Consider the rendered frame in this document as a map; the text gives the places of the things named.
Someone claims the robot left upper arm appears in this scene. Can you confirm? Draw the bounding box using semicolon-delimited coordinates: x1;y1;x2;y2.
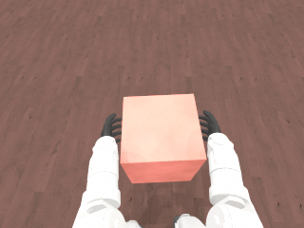
72;207;126;228

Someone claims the robot left forearm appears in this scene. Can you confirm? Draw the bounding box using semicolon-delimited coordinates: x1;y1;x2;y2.
73;136;121;224

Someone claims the robot right upper arm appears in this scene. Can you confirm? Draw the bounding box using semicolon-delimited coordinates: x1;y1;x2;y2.
205;203;263;228

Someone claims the carton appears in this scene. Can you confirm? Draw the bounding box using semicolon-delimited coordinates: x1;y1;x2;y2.
120;94;207;183

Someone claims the robot left hand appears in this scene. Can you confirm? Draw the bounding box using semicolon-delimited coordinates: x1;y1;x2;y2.
100;113;123;143

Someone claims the robot right forearm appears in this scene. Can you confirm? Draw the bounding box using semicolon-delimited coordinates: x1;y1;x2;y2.
207;132;258;217

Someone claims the robot right thigh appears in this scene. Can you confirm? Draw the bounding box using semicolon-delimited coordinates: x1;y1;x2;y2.
175;216;206;228

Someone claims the robot right hand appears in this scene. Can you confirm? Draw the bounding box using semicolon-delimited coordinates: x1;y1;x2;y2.
198;110;221;142

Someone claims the right robot shin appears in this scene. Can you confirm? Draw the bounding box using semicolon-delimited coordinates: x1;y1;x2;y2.
178;214;190;221

